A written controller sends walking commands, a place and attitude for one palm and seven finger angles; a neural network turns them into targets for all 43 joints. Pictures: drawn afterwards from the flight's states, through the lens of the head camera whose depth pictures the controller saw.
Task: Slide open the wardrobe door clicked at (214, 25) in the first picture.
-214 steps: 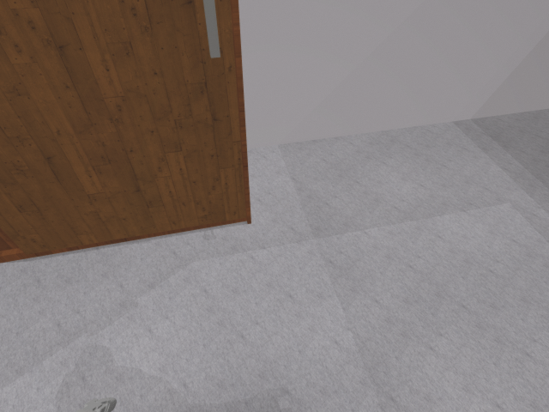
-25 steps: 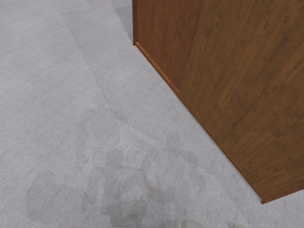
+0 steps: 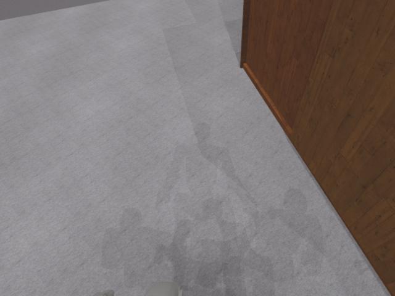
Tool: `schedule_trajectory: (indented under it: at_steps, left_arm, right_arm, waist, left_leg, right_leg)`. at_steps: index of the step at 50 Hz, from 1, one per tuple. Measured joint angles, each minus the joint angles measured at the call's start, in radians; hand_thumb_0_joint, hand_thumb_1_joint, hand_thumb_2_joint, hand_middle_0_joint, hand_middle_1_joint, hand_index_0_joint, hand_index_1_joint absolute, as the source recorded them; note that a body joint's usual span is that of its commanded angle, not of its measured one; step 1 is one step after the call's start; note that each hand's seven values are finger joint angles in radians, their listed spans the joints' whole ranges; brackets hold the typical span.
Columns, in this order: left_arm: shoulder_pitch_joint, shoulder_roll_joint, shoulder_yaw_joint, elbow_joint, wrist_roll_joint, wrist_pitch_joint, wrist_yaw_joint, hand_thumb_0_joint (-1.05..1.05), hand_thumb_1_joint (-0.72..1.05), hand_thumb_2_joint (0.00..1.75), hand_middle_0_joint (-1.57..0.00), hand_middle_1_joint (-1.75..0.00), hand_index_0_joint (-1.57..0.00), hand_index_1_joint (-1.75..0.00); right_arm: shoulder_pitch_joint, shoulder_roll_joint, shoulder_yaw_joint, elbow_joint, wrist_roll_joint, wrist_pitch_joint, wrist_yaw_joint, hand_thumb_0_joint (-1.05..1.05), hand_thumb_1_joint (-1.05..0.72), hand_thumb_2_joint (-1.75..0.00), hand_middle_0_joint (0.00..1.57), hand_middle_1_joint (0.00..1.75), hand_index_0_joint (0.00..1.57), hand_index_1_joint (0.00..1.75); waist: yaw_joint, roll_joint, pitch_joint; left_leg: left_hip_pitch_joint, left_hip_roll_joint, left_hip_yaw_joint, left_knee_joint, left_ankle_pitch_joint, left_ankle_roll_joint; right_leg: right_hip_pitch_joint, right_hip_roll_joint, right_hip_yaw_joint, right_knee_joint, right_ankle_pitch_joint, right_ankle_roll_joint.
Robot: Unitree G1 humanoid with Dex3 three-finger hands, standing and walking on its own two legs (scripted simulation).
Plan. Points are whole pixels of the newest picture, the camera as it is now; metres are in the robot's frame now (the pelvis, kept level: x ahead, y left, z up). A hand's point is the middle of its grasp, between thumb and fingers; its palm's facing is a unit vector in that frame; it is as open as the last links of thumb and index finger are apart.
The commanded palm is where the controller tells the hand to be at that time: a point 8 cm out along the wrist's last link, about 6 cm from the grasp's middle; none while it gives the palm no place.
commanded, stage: walk to a spot facing it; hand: right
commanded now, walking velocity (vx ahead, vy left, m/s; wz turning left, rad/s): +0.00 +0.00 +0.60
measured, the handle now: out of the picture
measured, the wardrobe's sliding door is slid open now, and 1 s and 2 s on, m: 0.00 0.00 0.00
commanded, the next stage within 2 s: turn to face it in 0.74 s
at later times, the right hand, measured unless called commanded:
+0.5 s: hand out of the picture +0.16 -0.10 -0.16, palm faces -0.27 +0.94 -0.23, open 7.3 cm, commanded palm none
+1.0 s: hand (246, 220) +0.34 -0.10 -0.18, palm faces -0.41 +0.89 -0.18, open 7.4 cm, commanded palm none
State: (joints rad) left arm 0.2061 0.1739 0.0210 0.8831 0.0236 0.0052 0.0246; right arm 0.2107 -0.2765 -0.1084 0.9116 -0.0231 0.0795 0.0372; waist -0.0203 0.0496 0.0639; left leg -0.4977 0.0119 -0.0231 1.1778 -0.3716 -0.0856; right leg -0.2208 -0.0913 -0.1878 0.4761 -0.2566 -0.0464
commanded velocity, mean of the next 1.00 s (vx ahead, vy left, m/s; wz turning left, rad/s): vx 0.16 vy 0.00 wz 0.30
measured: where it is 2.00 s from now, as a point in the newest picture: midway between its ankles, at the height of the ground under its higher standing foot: (198, 286)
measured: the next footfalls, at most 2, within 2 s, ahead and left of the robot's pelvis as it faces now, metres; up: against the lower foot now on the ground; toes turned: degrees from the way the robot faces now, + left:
left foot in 0.32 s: -0.01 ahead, +0.16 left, +0.00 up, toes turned +19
right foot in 0.74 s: +0.28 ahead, +0.00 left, +0.00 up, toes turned +15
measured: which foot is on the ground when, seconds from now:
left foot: up 0.00-0.30, down 0.32-0.74, up 0.76-1.00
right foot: down 0.00-0.32, up 0.34-0.72, down 0.74-1.00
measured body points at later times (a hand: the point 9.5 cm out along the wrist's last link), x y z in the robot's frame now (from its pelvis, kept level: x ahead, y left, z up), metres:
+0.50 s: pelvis +0.03 +0.06 -0.01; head +0.04 +0.08 +0.44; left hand -0.03 +0.32 -0.16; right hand +0.17 -0.15 -0.14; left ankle -0.05 +0.15 -0.74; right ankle +0.08 -0.08 -0.68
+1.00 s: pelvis +0.19 +0.05 +0.00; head +0.23 +0.03 +0.45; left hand +0.12 +0.28 -0.14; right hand +0.36 -0.15 -0.16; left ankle +0.12 +0.18 -0.67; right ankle +0.24 -0.01 -0.74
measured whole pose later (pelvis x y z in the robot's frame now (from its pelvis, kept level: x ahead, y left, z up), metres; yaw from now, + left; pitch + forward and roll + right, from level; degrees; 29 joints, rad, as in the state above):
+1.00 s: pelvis +0.19 +0.05 +0.00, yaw +28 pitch +0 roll +2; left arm 0.25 0.16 0.03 0.99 0.02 -0.05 0.03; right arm 0.21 -0.22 -0.08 1.00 -0.02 0.01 0.00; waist 0.01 0.03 0.05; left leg -0.48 0.07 0.04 1.02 -0.30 -0.04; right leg -0.22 -0.07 -0.21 0.46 -0.23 -0.06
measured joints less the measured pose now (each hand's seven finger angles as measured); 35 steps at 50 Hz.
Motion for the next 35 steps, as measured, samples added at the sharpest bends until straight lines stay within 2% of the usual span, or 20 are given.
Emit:
schedule_trajectory:
  at_steps: [5,10,14,16,18,19,20,22,28,32,35]
  left_arm:
    - [0.036,-0.007,0.010,0.026,0.000,-0.002,-0.003,0.01,0.91,0.90,-0.20,-0.30,-0.20,-0.30]
    - [0.058,0.003,0.026,0.059,0.005,0.004,-0.011,0.01,0.91,0.90,-0.20,-0.30,-0.20,-0.30]
    - [0.081,0.031,0.040,0.082,0.011,0.008,-0.020,0.01,0.91,0.90,-0.20,-0.30,-0.20,-0.30]
    - [0.111,0.047,0.044,0.086,0.008,0.013,-0.025,0.01,0.91,0.90,-0.20,-0.30,-0.20,-0.30]
    - [0.119,0.070,0.046,0.102,0.007,0.040,-0.029,0.01,0.91,0.90,-0.20,-0.30,-0.20,-0.30]
    - [0.118,0.078,0.047,0.111,0.007,0.054,-0.031,0.01,0.91,0.90,-0.20,-0.30,-0.20,-0.30]
    - [0.114,0.082,0.048,0.118,0.009,0.062,-0.034,0.01,0.91,0.90,-0.20,-0.30,-0.20,-0.30]
    - [0.101,0.085,0.050,0.118,0.015,0.059,-0.040,0.01,0.91,0.90,-0.20,-0.30,-0.20,-0.30]
    - [0.043,0.072,0.048,0.076,0.014,0.019,-0.047,0.01,0.91,0.90,-0.20,-0.30,-0.19,-0.30]
    - [-0.009,0.060,0.041,0.058,0.010,0.009,-0.051,0.01,0.91,0.90,-0.20,-0.30,-0.19,-0.30]
    - [-0.046,0.046,0.032,0.045,0.004,-0.005,-0.051,0.01,0.91,0.90,-0.20,-0.30,-0.19,-0.30]
  right_arm:
    - [-0.011,0.013,0.003,0.013,0.001,0.013,0.001,0.01,-0.91,-0.90,0.19,0.30,0.20,0.30]
    - [-0.049,0.036,0.014,0.012,0.003,0.013,0.001,0.01,-0.91,-0.90,0.19,0.30,0.20,0.30]
    - [-0.077,0.058,0.025,0.000,0.002,-0.003,0.005,0.01,-0.91,-0.90,0.19,0.30,0.20,0.30]
    - [-0.079,0.062,0.034,-0.012,0.000,-0.026,0.006,0.01,-0.91,-0.90,0.19,0.30,0.20,0.30]
    - [-0.082,0.078,0.044,-0.010,0.005,-0.053,-0.006,0.01,-0.91,-0.90,0.20,0.30,0.20,0.30]
    - [-0.072,0.085,0.048,-0.011,0.008,-0.061,-0.012,0.01,-0.91,-0.90,0.20,0.30,0.20,0.30]
    - [-0.057,0.091,0.051,-0.010,0.010,-0.069,-0.017,0.01,-0.91,-0.90,0.20,0.30,0.20,0.30]
    - [-0.021,0.098,0.055,0.000,0.010,-0.081,-0.024,0.01,-0.91,-0.90,0.20,0.30,0.20,0.30]
    - [0.066,0.105,0.065,0.057,0.006,-0.113,-0.022,0.01,-0.91,-0.90,0.20,0.30,0.20,0.30]
    - [0.113,0.110,0.069,0.094,0.002,-0.119,-0.026,0.01,-0.91,-0.90,0.20,0.30,0.20,0.30]
    - [0.145,0.106,0.064,0.119,0.000,-0.112,-0.029,0.01,-0.91,-0.90,0.20,0.30,0.20,0.30]
  waist:
    - [0.017,-0.013,0.006]
    - [0.043,-0.035,0.019]
    - [0.063,-0.067,0.013]
    - [0.066,-0.078,-0.007]
    - [0.066,-0.108,-0.012]
    - [0.062,-0.115,-0.018]
    - [0.057,-0.117,-0.025]
    - [0.053,-0.112,-0.037]
    - [0.042,-0.085,-0.043]
    - [0.016,-0.073,-0.033]
    - [-0.009,-0.054,-0.022]
  left_leg:
    - [0.046,0.041,0.024,-0.094,-0.021,-0.010]
    - [0.101,0.054,0.071,-0.254,-0.064,0.003]
    - [0.181,0.038,0.118,-0.453,-0.078,0.035]
    - [0.248,0.028,0.133,-0.607,-0.010,0.073]
    - [0.241,0.008,0.135,-0.579,0.028,0.101]
    - [0.251,0.001,0.130,-0.579,0.020,0.106]
    - [0.266,-0.006,0.119,-0.597,0.017,0.108]
    - [0.308,-0.015,0.096,-0.659,0.032,0.106]
    - [0.407,-0.026,0.042,-0.791,0.066,0.107]
    - [0.452,-0.031,0.012,-0.814,0.042,0.093]
    - [0.477,-0.026,-0.014,-0.790,-0.004,0.074]
  right_leg:
    - [0.012,-0.025,-0.061,-0.012,0.000,0.003]
    - [0.001,-0.058,-0.124,0.019,-0.016,0.019]
    - [-0.018,-0.101,-0.173,0.086,-0.052,0.046]
    - [-0.049,-0.125,-0.181,0.173,-0.106,0.068]
    - [-0.128,-0.117,-0.067,0.368,-0.234,0.094]
    - [-0.167,-0.099,-0.009,0.460,-0.243,0.098]
    - [-0.201,-0.083,0.033,0.530,-0.220,0.101]
    - [-0.252,-0.065,0.077,0.593,-0.141,0.112]
    - [-0.331,-0.056,0.110,0.514,-0.019,0.136]
    - [-0.335,-0.041,0.109,0.404,0.001,0.129]
    - [-0.284,-0.016,0.096,0.264,-0.010,0.112]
